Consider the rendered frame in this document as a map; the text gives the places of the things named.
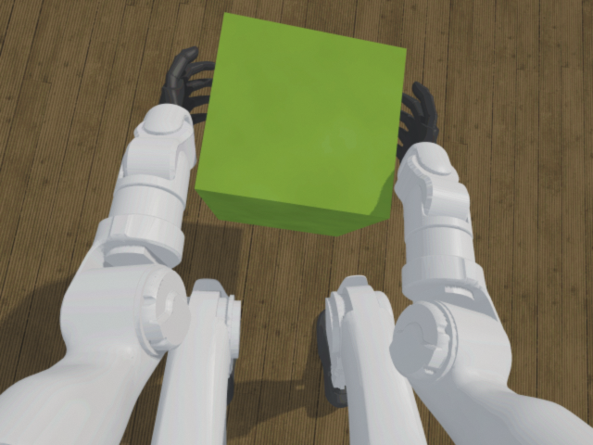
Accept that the right robot forearm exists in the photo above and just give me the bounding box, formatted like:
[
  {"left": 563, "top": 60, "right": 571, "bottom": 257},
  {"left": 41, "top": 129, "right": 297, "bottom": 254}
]
[{"left": 395, "top": 142, "right": 503, "bottom": 327}]

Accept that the robot right foot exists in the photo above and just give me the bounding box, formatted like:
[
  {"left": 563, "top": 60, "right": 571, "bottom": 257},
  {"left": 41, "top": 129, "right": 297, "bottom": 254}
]
[{"left": 317, "top": 310, "right": 347, "bottom": 408}]

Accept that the robot foot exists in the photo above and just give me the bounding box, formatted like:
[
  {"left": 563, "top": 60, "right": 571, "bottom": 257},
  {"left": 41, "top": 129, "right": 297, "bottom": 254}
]
[
  {"left": 317, "top": 310, "right": 347, "bottom": 408},
  {"left": 227, "top": 346, "right": 240, "bottom": 406}
]

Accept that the right robot hand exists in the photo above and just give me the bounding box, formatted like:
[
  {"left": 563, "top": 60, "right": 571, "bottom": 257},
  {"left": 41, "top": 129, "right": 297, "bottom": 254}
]
[{"left": 396, "top": 82, "right": 439, "bottom": 164}]

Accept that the left robot upper arm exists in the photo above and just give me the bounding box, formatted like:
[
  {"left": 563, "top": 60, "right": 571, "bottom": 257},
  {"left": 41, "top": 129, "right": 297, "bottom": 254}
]
[{"left": 0, "top": 263, "right": 191, "bottom": 445}]

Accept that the right robot upper arm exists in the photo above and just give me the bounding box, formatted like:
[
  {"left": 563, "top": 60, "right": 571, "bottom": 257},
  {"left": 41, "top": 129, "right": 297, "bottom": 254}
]
[{"left": 389, "top": 299, "right": 593, "bottom": 445}]

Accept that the robot left foot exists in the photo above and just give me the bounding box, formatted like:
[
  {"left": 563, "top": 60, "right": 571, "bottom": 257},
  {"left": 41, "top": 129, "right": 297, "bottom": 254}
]
[{"left": 227, "top": 346, "right": 240, "bottom": 406}]

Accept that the carton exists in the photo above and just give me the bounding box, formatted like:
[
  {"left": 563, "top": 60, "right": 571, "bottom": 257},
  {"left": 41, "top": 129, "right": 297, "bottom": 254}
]
[{"left": 195, "top": 12, "right": 407, "bottom": 236}]

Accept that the left robot forearm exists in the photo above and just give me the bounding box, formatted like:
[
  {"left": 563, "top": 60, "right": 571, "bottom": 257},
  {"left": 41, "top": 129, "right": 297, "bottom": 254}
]
[{"left": 60, "top": 104, "right": 196, "bottom": 339}]

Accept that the left robot hand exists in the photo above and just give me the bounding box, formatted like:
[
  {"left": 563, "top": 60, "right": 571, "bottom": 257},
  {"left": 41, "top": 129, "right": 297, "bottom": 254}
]
[{"left": 158, "top": 46, "right": 216, "bottom": 125}]

